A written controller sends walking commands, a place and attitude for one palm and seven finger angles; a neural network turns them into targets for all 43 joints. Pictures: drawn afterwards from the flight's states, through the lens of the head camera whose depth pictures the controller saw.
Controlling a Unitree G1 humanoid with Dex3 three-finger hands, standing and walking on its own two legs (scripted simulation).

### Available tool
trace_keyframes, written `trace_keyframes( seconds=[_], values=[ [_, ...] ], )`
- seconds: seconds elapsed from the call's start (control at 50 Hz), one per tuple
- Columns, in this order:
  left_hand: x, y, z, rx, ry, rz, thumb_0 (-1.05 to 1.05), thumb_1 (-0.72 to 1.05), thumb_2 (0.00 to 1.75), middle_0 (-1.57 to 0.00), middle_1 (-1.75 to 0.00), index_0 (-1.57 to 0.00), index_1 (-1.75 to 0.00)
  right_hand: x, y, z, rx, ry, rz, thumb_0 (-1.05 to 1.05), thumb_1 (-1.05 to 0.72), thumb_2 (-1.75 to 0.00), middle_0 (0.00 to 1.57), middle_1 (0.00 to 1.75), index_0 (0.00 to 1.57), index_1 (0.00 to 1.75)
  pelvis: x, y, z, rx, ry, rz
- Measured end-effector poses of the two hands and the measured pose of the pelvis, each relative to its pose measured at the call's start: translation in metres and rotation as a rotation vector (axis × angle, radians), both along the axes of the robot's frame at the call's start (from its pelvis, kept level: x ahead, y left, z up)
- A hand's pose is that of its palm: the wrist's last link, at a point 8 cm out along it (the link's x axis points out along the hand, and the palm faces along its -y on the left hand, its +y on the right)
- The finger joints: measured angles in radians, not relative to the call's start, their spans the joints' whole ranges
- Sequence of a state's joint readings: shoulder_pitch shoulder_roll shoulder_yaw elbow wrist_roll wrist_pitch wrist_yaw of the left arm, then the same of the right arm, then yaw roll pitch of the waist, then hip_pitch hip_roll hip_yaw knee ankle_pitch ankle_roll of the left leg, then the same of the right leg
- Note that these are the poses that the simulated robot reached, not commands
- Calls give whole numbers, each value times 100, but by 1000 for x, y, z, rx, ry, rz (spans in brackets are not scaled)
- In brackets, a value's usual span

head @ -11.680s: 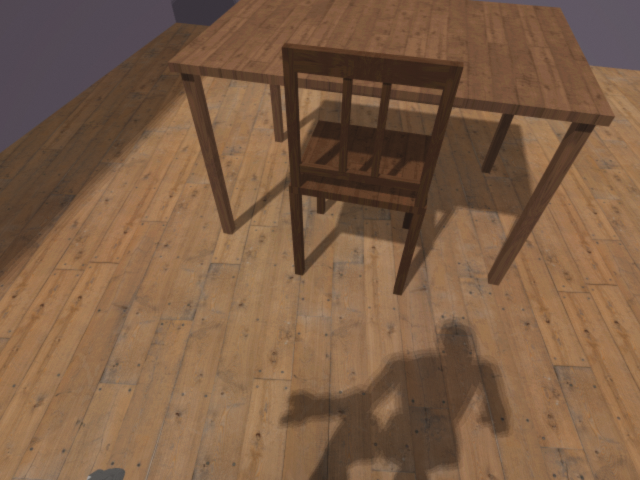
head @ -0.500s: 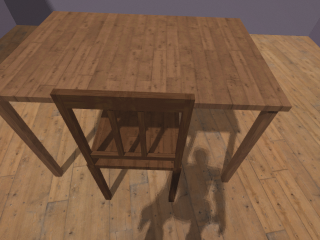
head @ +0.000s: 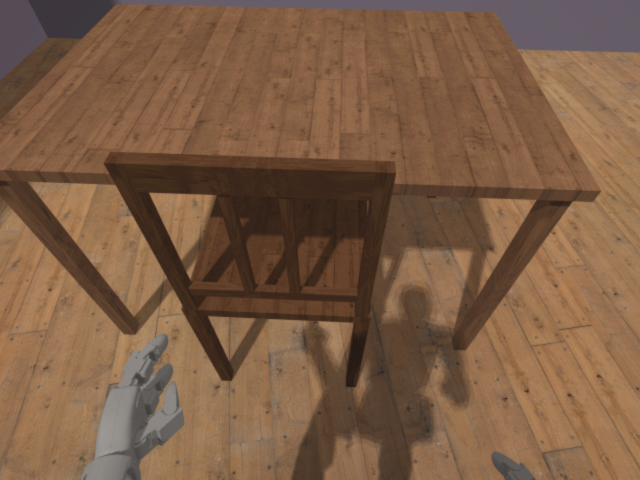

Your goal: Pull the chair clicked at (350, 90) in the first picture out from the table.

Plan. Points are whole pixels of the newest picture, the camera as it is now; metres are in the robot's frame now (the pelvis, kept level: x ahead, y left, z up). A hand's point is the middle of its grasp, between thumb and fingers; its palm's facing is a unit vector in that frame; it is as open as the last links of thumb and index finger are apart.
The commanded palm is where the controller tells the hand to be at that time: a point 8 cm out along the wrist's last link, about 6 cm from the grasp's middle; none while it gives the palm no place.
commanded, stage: raise the hand toward the chair's back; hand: left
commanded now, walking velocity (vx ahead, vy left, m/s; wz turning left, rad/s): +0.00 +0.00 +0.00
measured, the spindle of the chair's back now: (239, 246) +0.50 +0.17 -0.07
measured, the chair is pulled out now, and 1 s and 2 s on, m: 0.00 0.00 0.00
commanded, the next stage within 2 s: aim the fingers beside a spindle in 1.90 s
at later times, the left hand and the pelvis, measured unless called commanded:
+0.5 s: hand (197, 442) +0.18 +0.16 -0.04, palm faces -0.06 -1.00 -0.04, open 11.7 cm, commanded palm +0.15 +0.22 -0.04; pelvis -0.05 -0.02 -0.09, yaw +0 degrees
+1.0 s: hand (176, 420) +0.20 +0.19 -0.03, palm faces +0.00 -1.00 -0.05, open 15.8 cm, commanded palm +0.18 +0.25 -0.03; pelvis -0.03 +0.00 -0.07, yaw -1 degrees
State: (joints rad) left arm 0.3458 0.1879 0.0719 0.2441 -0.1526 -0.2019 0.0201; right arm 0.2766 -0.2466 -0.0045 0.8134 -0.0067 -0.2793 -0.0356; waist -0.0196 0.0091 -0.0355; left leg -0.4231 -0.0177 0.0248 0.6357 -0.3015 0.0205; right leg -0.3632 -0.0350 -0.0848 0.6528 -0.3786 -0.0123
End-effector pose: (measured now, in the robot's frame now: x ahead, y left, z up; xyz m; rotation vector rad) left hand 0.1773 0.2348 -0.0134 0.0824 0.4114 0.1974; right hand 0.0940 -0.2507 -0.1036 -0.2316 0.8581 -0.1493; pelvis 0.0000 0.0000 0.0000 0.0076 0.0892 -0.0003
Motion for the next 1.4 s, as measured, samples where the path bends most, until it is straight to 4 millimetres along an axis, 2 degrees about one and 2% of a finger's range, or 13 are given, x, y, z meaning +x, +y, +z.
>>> trace_keyframes(
  seconds=[0.04,0.1,0.16,0.22,0.26,0.34,0.46,0.58,0.68,0.86,1.1,1.24,1.4],
  values=[
    [21,-9,10,-49,-201,-71,2,82,85,-18,-28,-19,-28,23,-10,6,-25,-103,31,1,-91,-89,20,30,20,30,-8,-3,-13,1,53,-11],
    [23,-27,7,-101,-406,-211,1,76,83,-18,-27,-18,-27,56,-21,12,-57,-247,75,1,-90,-89,20,30,20,30,-19,-7,-37,5,113,-30],
    [5,-35,-17,-114,-434,-283,0,69,80,-17,-26,-18,-26,82,-26,12,-76,-355,104,1,-90,-89,20,30,20,30,-27,-12,-62,14,149,-38],
    [-21,-30,-45,-134,-340,-228,1,61,77,-17,-25,-17,-25,101,-22,7,-75,-411,124,1,-90,-89,20,30,20,30,-33,-15,-81,7,163,-31],
    [-36,-24,-52,-111,-297,-173,1,56,75,-17,-25,-17,-24,106,-14,0,-65,-418,136,1,-90,-89,20,30,20,30,-36,-18,-88,-3,168,-24],
    [-50,-14,-38,-39,-332,-127,1,47,71,-16,-23,-16,-23,100,7,-22,-21,-371,159,1,-90,-89,20,30,20,30,-40,-22,-93,-32,168,-3],
    [-26,-18,-25,-38,-378,-232,1,32,65,-14,-21,-14,-21,61,28,-59,55,-228,135,1,-90,-89,20,30,20,30,-47,-23,-92,-53,181,7],
    [-8,-16,-26,-71,-289,-237,1,19,59,-13,-19,-13,-19,17,21,-68,69,-122,22,1,-90,-89,20,30,20,30,-45,-18,-82,-41,182,-11],
    [-7,-9,-18,-45,-311,-201,0,7,54,-12,-17,-12,-17,1,3,-61,16,-98,-27,1,-90,-89,20,30,20,30,-41,-13,-76,-36,182,-19],
    [-5,-1,-21,-46,-327,-219,0,-14,45,-10,-14,-10,-13,20,-12,-41,-72,-158,-19,1,-90,-89,20,30,20,30,-37,-2,-75,-42,180,-16],
    [5,15,-11,-43,-338,-205,-1,-41,34,-7,-9,-7,-9,61,28,-25,-15,-233,72,1,-90,-89,20,30,20,30,-30,6,-68,-55,170,-5],
    [10,25,-8,-39,-333,-206,-1,-48,31,-6,-8,-6,-8,61,40,-28,2,-209,94,1,-90,-89,20,30,20,30,-27,10,-67,-61,168,-2],
    [21,35,-4,-35,-336,-211,-1,-50,30,-6,-8,-6,-8,47,33,-30,-19,-161,68,1,-90,-89,20,30,20,30,-24,14,-64,-64,166,-4]
  ],
)
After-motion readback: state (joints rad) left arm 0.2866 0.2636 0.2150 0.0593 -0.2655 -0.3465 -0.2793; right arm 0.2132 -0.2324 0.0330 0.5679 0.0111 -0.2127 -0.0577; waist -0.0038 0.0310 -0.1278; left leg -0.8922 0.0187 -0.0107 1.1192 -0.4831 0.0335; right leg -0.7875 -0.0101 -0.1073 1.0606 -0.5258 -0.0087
